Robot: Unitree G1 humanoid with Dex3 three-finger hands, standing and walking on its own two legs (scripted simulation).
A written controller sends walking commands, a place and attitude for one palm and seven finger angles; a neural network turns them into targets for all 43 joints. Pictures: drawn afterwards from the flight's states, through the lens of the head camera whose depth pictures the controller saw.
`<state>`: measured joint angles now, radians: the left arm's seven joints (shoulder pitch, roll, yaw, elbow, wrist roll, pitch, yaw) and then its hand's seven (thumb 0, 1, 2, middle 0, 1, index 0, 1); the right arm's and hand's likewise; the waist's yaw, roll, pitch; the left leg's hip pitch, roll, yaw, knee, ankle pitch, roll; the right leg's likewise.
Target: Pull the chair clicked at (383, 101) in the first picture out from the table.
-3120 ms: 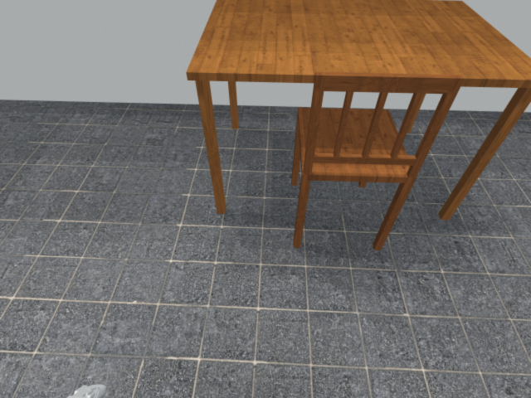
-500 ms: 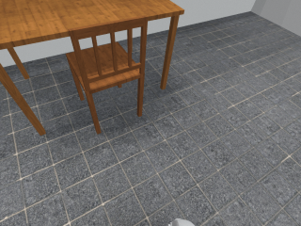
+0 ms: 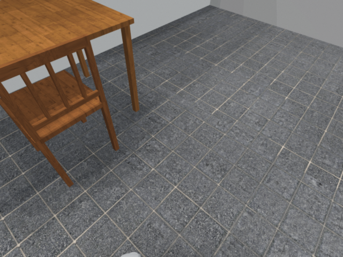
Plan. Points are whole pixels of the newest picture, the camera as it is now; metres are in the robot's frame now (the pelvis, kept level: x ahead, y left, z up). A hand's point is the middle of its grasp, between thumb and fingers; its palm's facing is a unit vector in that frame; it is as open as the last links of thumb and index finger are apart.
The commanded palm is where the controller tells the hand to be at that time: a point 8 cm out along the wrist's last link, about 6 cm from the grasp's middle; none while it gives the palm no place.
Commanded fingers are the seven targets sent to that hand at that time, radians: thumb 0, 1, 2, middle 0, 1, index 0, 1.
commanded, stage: walk to a spot facing it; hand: left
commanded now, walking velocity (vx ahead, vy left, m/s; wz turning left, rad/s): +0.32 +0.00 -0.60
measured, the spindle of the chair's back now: (58, 86) +0.76 +0.54 -0.11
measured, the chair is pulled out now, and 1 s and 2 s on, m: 0.00 0.00 0.00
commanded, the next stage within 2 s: turn to face it in 0.98 s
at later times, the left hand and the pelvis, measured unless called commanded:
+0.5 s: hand (129, 195) +0.33 +0.15 -0.17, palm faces -0.34 -0.93 -0.13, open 7.4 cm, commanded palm none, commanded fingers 0.00 0.90 0.90 -0.20 -0.30 -0.20 -0.30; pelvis +0.17 +0.02 +0.00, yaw -19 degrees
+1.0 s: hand (157, 153) +0.49 +0.08 -0.17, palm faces -0.40 -0.89 -0.20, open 7.3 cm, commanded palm none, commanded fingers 0.00 0.90 0.90 -0.20 -0.30 -0.20 -0.30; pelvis +0.39 -0.08 +0.00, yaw -29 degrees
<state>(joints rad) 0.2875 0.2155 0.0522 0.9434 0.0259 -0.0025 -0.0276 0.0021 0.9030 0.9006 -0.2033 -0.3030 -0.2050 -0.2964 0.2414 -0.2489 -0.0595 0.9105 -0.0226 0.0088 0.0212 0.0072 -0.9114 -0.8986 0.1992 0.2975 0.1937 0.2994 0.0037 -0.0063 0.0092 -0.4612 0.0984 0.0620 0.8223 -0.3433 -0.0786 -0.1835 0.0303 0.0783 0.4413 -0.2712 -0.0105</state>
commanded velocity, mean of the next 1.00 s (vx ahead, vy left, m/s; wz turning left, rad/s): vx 0.33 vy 0.00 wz -0.44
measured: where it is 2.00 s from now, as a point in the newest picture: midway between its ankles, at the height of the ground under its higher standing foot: (192, 208)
